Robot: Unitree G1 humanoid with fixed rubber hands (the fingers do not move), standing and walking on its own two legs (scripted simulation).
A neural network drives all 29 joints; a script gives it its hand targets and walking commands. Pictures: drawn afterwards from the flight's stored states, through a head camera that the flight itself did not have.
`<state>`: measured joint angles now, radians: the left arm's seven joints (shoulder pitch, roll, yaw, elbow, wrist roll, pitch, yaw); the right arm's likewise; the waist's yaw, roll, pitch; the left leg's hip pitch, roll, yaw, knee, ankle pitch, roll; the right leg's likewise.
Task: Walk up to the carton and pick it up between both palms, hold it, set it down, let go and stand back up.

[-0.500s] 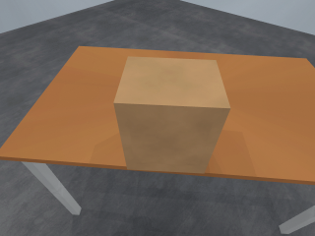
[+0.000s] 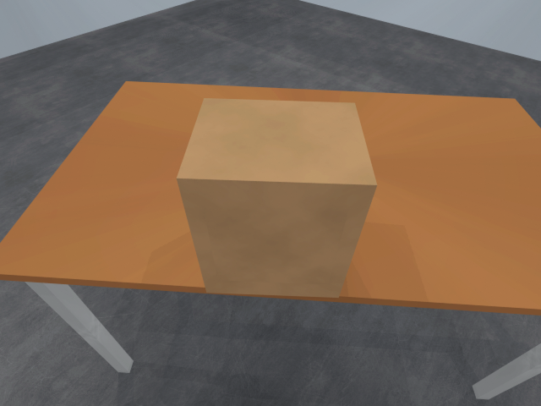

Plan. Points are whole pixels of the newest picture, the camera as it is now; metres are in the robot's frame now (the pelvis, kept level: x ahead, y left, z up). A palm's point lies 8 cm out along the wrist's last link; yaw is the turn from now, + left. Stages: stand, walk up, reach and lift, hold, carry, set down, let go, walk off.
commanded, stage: walk up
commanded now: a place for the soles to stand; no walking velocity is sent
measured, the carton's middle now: (275, 204) +0.43 +0.01 +0.06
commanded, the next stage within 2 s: reach and lift in 0.70 s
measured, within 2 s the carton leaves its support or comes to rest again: neither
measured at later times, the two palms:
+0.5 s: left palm out of the picture +0.03 +0.21 -0.13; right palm out of the picture +0.06 -0.23 -0.13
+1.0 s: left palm (150, 376) +0.20 +0.20 -0.08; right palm out of the picture +0.16 -0.23 -0.10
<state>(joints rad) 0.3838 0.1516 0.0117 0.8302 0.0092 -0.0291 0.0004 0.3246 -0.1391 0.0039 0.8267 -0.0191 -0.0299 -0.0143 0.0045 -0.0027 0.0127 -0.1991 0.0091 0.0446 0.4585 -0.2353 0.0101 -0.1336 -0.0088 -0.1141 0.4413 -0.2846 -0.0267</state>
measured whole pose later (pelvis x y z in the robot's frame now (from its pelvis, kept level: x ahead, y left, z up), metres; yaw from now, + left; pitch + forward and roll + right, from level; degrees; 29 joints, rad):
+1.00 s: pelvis -0.03 -0.01 -0.01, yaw -3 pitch +4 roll +1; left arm 0.02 0.18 0.07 0.46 0.06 0.40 -0.04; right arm -0.07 -0.14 0.00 0.93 0.09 -0.09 -0.02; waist -0.02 -0.04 -0.02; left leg -0.37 0.03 0.05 0.53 -0.22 -0.01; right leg -0.35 0.03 -0.02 0.56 -0.28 -0.05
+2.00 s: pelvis +0.01 +0.00 +0.01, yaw -4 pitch +0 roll +0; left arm 0.26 0.26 -0.03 0.24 -0.16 0.05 0.04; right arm 0.24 -0.21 -0.02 0.37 0.15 -0.11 0.04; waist 0.06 -0.01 -0.06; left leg -0.16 0.03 0.07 0.36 -0.21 0.00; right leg -0.11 0.03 0.01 0.32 -0.22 -0.02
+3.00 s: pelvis -0.01 +0.00 +0.01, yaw -4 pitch -2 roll +0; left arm -0.27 0.31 0.12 0.16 -0.22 0.44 0.02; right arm -0.32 -0.36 0.00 0.33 0.36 0.25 -0.06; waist 0.02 -0.01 -0.02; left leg -0.09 0.02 0.05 0.27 -0.14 0.00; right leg -0.04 0.04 0.01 0.23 -0.15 -0.03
